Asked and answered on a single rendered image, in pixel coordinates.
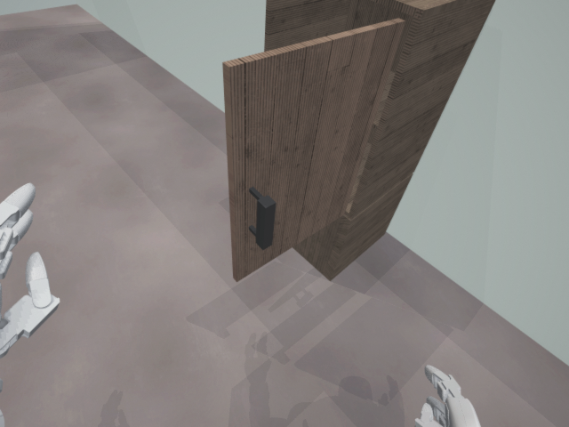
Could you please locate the cupboard door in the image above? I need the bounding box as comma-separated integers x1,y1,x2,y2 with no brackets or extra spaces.
222,18,405,282

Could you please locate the handle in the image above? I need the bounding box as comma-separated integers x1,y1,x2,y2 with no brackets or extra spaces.
249,187,276,250

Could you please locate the robot right hand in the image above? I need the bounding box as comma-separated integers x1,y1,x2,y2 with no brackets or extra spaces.
415,365,481,427

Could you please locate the robot left hand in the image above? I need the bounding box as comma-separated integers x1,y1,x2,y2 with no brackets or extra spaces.
0,183,60,358

